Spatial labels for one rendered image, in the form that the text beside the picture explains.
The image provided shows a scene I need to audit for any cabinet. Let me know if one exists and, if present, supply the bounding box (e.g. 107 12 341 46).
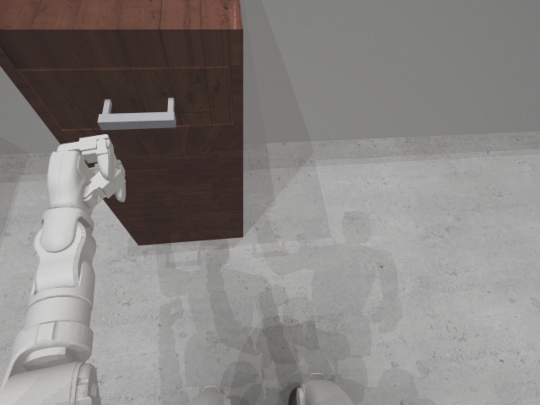
0 0 243 246

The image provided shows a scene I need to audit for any left robot hand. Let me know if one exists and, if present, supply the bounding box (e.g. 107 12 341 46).
47 134 126 216

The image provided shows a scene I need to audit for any right robot thigh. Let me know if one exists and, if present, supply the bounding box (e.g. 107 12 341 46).
296 380 354 405

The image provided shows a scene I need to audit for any robot right shin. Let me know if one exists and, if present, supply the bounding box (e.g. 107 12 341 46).
304 373 325 384

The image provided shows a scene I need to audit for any drawer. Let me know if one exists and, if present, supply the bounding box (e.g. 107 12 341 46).
21 66 231 129

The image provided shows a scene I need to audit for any left robot forearm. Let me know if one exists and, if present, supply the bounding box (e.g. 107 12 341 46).
0 207 96 395

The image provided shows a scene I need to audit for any left robot upper arm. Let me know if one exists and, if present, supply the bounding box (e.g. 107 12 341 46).
0 361 101 405

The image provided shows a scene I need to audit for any handle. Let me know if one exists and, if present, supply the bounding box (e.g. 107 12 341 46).
98 98 176 130

